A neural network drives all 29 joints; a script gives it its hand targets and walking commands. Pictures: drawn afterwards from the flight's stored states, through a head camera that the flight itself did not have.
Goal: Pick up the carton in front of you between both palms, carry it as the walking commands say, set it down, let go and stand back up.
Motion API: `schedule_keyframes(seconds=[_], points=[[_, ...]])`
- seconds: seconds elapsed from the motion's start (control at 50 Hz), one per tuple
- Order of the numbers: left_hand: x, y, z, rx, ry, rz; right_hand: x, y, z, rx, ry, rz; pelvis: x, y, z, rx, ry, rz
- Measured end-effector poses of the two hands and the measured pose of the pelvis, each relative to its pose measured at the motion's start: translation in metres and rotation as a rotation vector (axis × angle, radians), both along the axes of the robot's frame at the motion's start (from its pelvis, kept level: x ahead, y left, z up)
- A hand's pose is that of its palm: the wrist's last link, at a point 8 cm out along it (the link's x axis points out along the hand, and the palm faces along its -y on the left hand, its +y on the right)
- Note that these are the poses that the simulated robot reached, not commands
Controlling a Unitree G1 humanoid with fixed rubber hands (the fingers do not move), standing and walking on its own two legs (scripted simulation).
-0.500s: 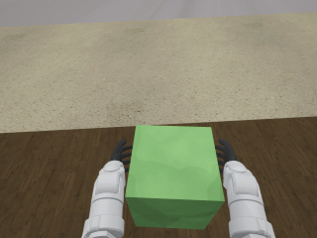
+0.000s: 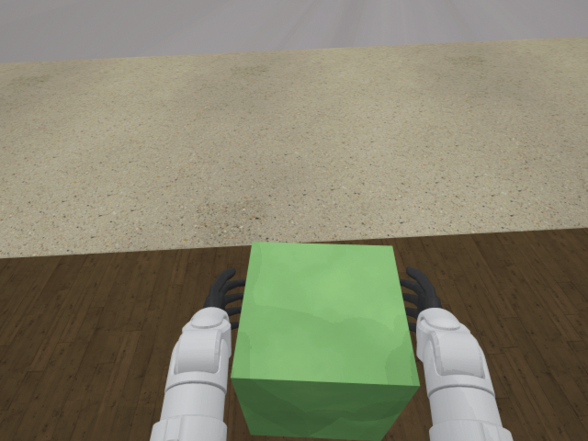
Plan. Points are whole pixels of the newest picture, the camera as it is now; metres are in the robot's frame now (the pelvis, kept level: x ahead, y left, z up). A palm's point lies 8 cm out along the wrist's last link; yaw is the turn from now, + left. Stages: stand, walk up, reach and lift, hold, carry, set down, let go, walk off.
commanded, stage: reach and lift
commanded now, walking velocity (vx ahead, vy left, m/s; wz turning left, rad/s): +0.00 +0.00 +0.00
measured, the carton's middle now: (318, 344) +0.29 +0.00 -0.04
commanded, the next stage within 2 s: hold in 0.04 s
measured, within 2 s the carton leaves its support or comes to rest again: neither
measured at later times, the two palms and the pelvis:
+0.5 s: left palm (212, 317) +0.27 +0.15 +0.05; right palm (433, 318) +0.28 -0.15 +0.05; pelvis -0.02 +0.00 +0.00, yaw +0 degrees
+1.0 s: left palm (216, 304) +0.29 +0.15 +0.05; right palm (432, 304) +0.30 -0.15 +0.06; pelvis +0.01 +0.00 -0.01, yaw -1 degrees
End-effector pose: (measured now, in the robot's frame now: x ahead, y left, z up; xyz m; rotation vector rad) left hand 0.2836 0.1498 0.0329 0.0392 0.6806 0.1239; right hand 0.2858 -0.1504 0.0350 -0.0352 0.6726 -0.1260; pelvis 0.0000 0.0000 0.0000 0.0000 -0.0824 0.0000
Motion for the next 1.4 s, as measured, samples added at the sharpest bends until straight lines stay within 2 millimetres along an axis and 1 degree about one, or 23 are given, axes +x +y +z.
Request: schedule_keyframes(seconds=[0.08,0.22,0.4,0.54,0.84,0.92,1.02,1.1,1.14,1.2,1.26,1.3,1.34,1.4], points=[[-0.001,0.0,0.003,-0.002,-0.007,0.002,-0.001,0.0,0.003,0.002,-0.007,-0.001,-0.001,0.0,0.0,0.0,-0.006,0.0],[-0.005,0.0,0.017,-0.007,-0.034,0.007,-0.005,0.0,0.018,0.007,-0.034,-0.004,-0.004,-0.001,0.001,0.0,-0.028,0.0],[-0.01,0.0,0.015,-0.013,-0.011,0.011,-0.01,-0.001,0.015,0.014,-0.011,-0.009,-0.012,-0.001,-0.001,0.0,-0.044,0.001],[-0.009,0.0,0.016,-0.019,-0.019,0.015,-0.009,-0.001,0.016,0.019,-0.019,-0.014,-0.015,-0.001,-0.001,0.0,-0.043,0.001],[-0.005,0.0,0.017,-0.01,-0.017,0.007,-0.005,0.0,0.017,0.01,-0.017,-0.009,-0.009,0.0,0.0,0.0,-0.042,-0.001],[-0.001,0.0,0.017,-0.004,-0.025,0.008,-0.001,0.0,0.017,0.01,-0.025,-0.007,-0.005,0.0,-0.003,0.002,0.016,-0.005],[0.013,-0.004,0.024,-0.012,-0.062,0.021,0.013,-0.004,0.023,0.027,-0.063,-0.013,0.01,-0.005,-0.009,0.002,0.08,-0.016],[0.032,-0.014,0.033,-0.025,-0.073,0.033,0.032,-0.014,0.029,0.042,-0.073,-0.022,0.033,-0.014,-0.014,-0.01,0.114,0.001],[0.042,-0.016,0.036,-0.033,-0.054,0.045,0.045,-0.016,0.032,0.04,-0.054,-0.013,0.046,-0.016,-0.012,-0.003,0.133,0.024],[0.058,-0.012,0.039,-0.033,-0.018,0.066,0.068,-0.011,0.039,0.046,-0.018,0.0,0.068,-0.013,-0.008,0.017,0.155,0.034],[0.08,-0.001,0.042,-0.045,-0.028,0.088,0.094,-0.001,0.043,0.07,-0.026,-0.002,0.094,-0.008,-0.013,0.03,0.163,0.012],[0.096,0.003,0.042,-0.055,-0.021,0.09,0.107,0.003,0.042,0.084,-0.02,-0.023,0.113,-0.006,-0.013,0.03,0.173,-0.012],[0.113,0.001,0.043,-0.063,0.007,0.085,0.118,0.001,0.04,0.072,0.008,-0.029,0.132,-0.005,-0.009,0.012,0.183,-0.024],[0.142,-0.01,0.046,-0.063,0.037,0.059,0.138,-0.01,0.042,0.074,0.036,-0.059,0.162,-0.009,-0.003,-0.01,0.189,-0.024]])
